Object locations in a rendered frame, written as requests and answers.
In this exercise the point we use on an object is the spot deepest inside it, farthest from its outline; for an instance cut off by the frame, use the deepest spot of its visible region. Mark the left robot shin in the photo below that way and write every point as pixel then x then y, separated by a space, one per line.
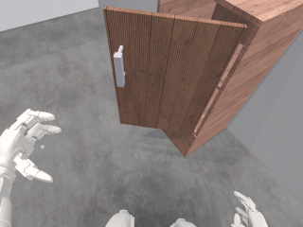
pixel 123 211

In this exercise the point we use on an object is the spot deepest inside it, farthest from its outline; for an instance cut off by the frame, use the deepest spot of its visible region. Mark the robot left hand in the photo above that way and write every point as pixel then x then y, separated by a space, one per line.
pixel 13 141

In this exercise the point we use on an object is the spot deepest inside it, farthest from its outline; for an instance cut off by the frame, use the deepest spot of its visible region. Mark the robot right hand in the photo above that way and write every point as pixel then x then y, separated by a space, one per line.
pixel 250 216

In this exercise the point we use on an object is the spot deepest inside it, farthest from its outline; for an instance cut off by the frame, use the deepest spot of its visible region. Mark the left robot forearm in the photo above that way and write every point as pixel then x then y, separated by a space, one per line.
pixel 7 177

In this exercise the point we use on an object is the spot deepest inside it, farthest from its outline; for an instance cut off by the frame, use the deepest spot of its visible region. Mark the left robot thigh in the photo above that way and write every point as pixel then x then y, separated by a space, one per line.
pixel 121 220

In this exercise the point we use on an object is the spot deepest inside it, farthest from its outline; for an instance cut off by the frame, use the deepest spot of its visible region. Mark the handle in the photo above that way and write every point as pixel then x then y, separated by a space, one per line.
pixel 119 67

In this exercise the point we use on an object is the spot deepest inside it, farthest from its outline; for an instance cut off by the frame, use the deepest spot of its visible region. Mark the cupboard door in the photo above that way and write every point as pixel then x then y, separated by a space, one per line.
pixel 172 63

